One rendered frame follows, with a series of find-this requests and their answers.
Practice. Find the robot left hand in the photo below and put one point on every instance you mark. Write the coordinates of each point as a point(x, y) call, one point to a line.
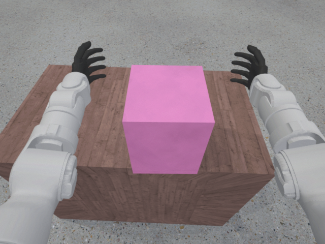
point(82, 62)

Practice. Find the robot right hand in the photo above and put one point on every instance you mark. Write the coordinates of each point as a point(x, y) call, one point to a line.
point(256, 67)

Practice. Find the right robot forearm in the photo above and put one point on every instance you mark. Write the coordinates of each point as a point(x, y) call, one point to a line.
point(284, 119)

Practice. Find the robot left upper arm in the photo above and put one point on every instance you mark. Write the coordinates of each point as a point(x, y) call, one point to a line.
point(42, 178)

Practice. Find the carton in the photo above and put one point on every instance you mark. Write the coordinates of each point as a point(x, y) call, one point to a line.
point(167, 119)

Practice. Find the robot right upper arm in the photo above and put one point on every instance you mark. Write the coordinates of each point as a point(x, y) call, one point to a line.
point(300, 174)

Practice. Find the left robot forearm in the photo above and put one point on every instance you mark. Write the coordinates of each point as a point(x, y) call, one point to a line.
point(62, 118)

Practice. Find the pedestal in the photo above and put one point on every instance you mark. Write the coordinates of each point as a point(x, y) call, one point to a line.
point(236, 164)

